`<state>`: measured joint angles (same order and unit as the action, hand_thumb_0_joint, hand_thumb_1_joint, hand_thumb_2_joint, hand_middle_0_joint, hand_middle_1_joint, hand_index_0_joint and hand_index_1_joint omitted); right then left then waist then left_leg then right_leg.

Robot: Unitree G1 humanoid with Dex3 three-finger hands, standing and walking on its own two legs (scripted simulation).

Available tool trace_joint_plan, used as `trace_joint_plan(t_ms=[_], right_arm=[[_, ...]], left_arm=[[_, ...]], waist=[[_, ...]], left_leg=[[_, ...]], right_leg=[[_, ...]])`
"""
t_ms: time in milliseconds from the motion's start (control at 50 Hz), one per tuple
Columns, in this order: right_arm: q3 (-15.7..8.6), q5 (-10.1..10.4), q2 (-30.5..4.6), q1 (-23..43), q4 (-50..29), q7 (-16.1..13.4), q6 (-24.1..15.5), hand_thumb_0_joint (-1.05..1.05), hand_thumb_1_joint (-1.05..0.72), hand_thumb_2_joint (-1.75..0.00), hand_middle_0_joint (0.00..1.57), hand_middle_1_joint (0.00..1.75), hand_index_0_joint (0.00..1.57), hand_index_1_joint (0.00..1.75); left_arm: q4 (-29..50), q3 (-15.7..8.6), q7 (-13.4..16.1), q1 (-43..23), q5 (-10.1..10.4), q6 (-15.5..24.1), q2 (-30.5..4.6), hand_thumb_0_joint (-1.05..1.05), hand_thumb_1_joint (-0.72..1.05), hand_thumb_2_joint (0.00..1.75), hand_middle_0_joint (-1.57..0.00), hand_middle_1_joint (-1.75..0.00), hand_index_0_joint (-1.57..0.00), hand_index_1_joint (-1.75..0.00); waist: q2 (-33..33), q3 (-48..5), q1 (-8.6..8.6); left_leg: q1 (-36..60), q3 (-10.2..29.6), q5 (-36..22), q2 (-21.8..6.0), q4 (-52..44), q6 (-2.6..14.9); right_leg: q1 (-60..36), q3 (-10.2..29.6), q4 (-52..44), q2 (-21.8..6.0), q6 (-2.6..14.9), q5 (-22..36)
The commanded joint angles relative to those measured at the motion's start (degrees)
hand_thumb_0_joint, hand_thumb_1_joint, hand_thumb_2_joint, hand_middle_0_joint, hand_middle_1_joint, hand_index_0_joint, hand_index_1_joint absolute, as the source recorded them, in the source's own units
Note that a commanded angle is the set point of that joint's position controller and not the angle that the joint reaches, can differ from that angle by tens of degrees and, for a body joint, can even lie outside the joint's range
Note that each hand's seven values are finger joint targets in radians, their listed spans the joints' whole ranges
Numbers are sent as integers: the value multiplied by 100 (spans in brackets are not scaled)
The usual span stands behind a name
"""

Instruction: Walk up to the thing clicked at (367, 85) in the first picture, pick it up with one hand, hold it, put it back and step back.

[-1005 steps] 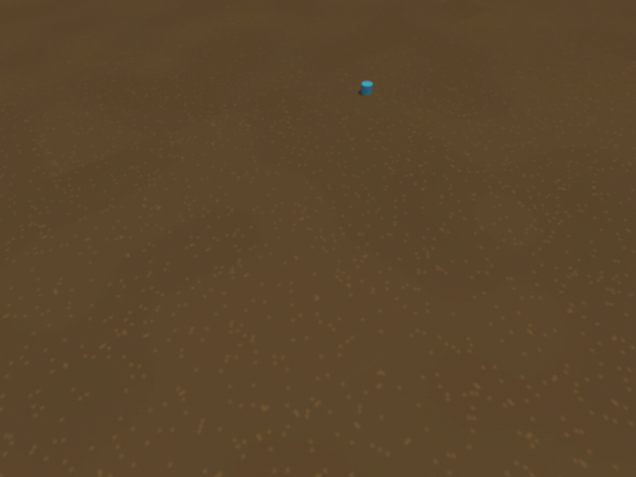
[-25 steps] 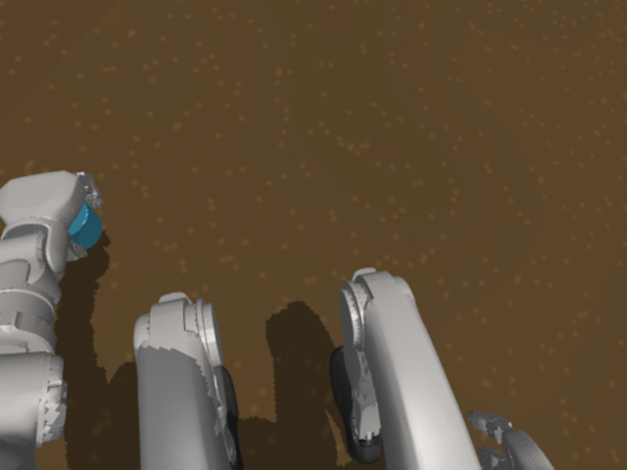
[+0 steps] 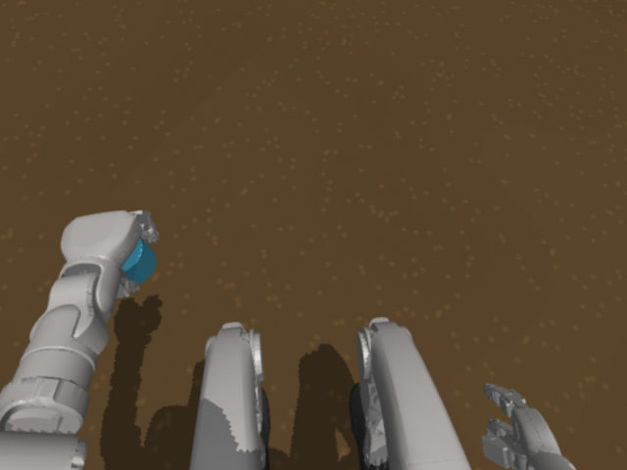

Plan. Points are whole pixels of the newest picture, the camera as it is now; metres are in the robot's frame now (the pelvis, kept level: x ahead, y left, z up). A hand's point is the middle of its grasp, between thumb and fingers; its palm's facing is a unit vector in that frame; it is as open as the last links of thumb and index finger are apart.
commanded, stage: lift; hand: left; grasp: from above
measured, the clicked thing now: (125, 257) +0.40 +0.28 -0.11
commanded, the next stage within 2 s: hold in 0.86 s
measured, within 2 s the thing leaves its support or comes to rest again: neither
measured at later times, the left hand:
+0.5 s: hand (60, 240) +0.35 +0.25 +0.09, palm faces -0.44 -0.10 -0.89, open 8.9 cm
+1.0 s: hand (36, 168) +0.38 +0.24 +0.17, palm faces -0.42 -0.10 -0.90, open 8.9 cm
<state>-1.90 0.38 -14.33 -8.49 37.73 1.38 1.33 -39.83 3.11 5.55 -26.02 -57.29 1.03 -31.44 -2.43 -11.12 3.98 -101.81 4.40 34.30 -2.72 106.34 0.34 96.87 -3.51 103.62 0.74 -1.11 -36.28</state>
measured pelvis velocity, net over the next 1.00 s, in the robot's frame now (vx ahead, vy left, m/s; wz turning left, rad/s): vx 0.07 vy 0.00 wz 0.04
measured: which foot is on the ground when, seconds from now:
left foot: down 0.00-1.00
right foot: down 0.00-1.00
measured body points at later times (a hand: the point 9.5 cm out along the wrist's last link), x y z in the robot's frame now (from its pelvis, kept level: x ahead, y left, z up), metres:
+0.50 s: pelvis +0.04 +0.00 +0.17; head +0.10 +0.02 +0.62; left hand +0.37 +0.26 +0.14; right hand +0.15 -0.26 +0.05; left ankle +0.09 +0.12 -0.47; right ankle +0.09 -0.13 -0.47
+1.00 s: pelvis +0.07 +0.00 +0.24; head +0.11 +0.00 +0.69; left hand +0.39 +0.24 +0.22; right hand +0.17 -0.26 +0.12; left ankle +0.09 +0.12 -0.47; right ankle +0.09 -0.13 -0.47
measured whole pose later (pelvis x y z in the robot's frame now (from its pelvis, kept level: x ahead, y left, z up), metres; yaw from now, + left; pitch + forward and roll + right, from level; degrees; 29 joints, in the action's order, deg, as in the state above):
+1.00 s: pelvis +0.07 +0.00 +0.24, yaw +2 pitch +9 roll -1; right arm -2.5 2.3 -14.0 -14.9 42.2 -3.1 -0.8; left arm -46.2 11.3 8.3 -17.8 -56.7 -2.5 -21.6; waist -1.9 -4.7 2.6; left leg -35.1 -1.4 20.2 -2.2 46.1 0.1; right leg 32.8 0.5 44.6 0.1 -1.0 -21.0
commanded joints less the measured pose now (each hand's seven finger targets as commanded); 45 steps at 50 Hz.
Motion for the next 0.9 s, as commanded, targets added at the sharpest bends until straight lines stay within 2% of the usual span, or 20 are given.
trace_joint_plan(t_ms=[0,60,120,140,200,300,360,380,400,460,500,580,620,640,720,780,800,840,860,880], right_arm=[[-352,96,-1051,-514,-479,-199,-102,0,-91,-90,20,30,20,30],[-296,140,-1000,-461,-410,-297,-104,0,-91,-90,20,30,20,30],[-248,169,-936,-398,-389,-375,-123,0,-91,-90,20,30,20,30],[-228,172,-903,-400,-380,-407,-138,0,-91,-90,20,30,20,30],[-211,194,-859,-416,-355,-459,-244,0,-91,-90,20,30,20,30],[-233,191,-798,-500,-313,-519,-402,0,-91,-91,20,30,20,30],[-253,196,-795,-562,-257,-528,-461,0,-91,-90,20,30,20,30],[-254,190,-805,-559,-248,-528,-483,0,-91,-90,20,30,20,30],[-243,191,-801,-578,-228,-525,-500,0,-91,-90,20,30,20,30],[-251,180,-800,-627,-153,-522,-517,0,-90,-90,20,30,20,30],[-264,179,-816,-650,-126,-519,-509,0,-90,-90,20,30,20,30],[-273,165,-798,-657,-111,-499,-507,0,-90,-90,20,30,20,30],[-284,167,-806,-653,-110,-481,-499,0,-91,-90,20,30,20,30],[-286,157,-772,-638,-133,-475,-500,0,-91,-90,20,30,20,30],[-299,182,-793,-632,-207,-461,-471,0,-91,-90,20,30,20,30],[-308,187,-791,-642,-227,-470,-456,0,-91,-90,20,30,20,30],[-301,190,-772,-646,-218,-469,-448,0,-91,-90,20,30,20,30],[-313,188,-776,-620,-210,-480,-446,0,-91,-90,20,30,20,30],[-303,181,-776,-654,-222,-478,-445,0,-91,-90,20,30,20,30],[-312,186,-772,-647,-190,-484,-445,0,-90,-90,20,30,20,30]], left_arm=[[1406,-318,195,-1314,116,-203,-1114,0,46,78,-83,-83,-86,-81],[1292,-334,170,-981,121,-338,-1072,0,45,79,-82,-83,-85,-81],[1257,-251,140,-972,74,-386,-1003,0,45,78,-82,-84,-85,-81],[1171,-144,122,-1004,51,-384,-940,0,44,78,-82,-83,-84,-81],[963,-69,60,-779,117,-328,-763,0,45,77,-83,-82,-85,-80],[849,116,56,-629,97,-220,-513,0,46,75,-81,-86,-85,-83],[814,155,184,-768,49,-149,-462,0,46,72,-81,-85,-85,-81],[773,78,261,-832,43,-137,-518,0,48,74,-83,-84,-86,-81],[674,179,324,-833,3,-146,-384,0,48,73,-82,-85,-86,-81],[510,223,516,-1001,-65,-189,-337,0,48,74,-82,-84,-86,-80],[423,127,608,-1035,-99,-223,-474,0,47,76,-82,-85,-85,-81],[267,267,608,-1095,-28,-305,-285,0,47,78,-83,-84,-86,-81],[64,228,590,-861,8,-364,-286,0,49,75,-83,-85,-87,-81],[89,315,572,-929,61,-373,-170,0,50,77,-84,-85,-87,-81],[81,325,481,-710,137,-399,-175,0,51,75,-86,-83,-89,-80],[182,280,449,-786,102,-343,-248,0,49,74,-86,-79,-88,-77],[206,364,444,-792,85,-328,-151,0,47,73,-84,-79,-87,-77],[393,294,489,-967,55,-299,-252,0,48,76,-84,-82,-87,-79],[364,362,503,-1043,58,-300,-153,0,47,74,-82,-83,-86,-79],[481,314,528,-1047,52,-298,-204,0,47,73,-82,-81,-86,-77]], waist=[[-704,-3003,102],[-627,-2587,70],[-569,-2273,74],[-462,-2055,120],[-409,-1663,89],[-368,-1581,50],[-363,-1552,20],[-400,-1494,11],[-344,-1429,31],[-308,-1305,47],[-235,-1342,-8],[-124,-1125,-5],[-41,-1057,-62],[-30,-1027,-61],[92,-974,-96],[73,-896,-114],[92,-929,-98],[-14,-980,-121],[10,-945,-44],[-23,-1012,-92]], left_leg=[[3509,-47,-103,145,-2413,93],[3878,-4,-215,131,-2873,72],[4291,35,-160,117,-3365,57],[4284,-32,-109,144,-3490,70],[4552,-63,-105,145,-3907,53],[5236,-151,-591,173,-4417,22],[5693,-205,-882,178,-4705,-4],[5795,-191,-881,170,-4834,-14],[5934,-182,-953,163,-4950,-19],[6262,-223,-1132,162,-5231,-29],[6461,-289,-1412,196,-5378,-22],[6710,-340,-1637,230,-5680,-9],[6847,-381,-1724,256,-5835,-12],[6887,-383,-1775,262,-5897,-10],[7197,-442,-1957,283,-6174,-1],[7360,-460,-2003,288,-6365,-1],[7482,-468,-2130,292,-6414,-1],[7665,-482,-2229,292,-6511,-9],[7714,-504,-2236,306,-6532,-8],[7813,-500,-2340,294,-6596,-16]], right_leg=[[-2100,-5,-2095,180,212,654],[-2444,24,-2454,167,209,723],[-2871,51,-2872,191,217,695],[-3023,91,-3100,201,217,639],[-3400,177,-3538,190,222,581],[-4134,258,-4206,197,237,905],[-4445,284,-4515,205,254,1134],[-4531,272,-4602,209,247,1133],[-4606,257,-4674,223,256,1216],[-4921,271,-4972,211,245,1354],[-5226,295,-5171,209,237,1579],[-5655,358,-5578,196,195,1808],[-5881,394,-5752,179,181,1891],[-5984,413,-5850,175,166,1953],[-6355,419,-6145,153,148,2133],[-6493,435,-6320,155,148,2163],[-6570,442,-6362,151,152,2296],[-6654,452,-6450,148,152,2394],[-6709,461,-6518,142,142,2405],[-6781,472,-6542,148,147,2502]])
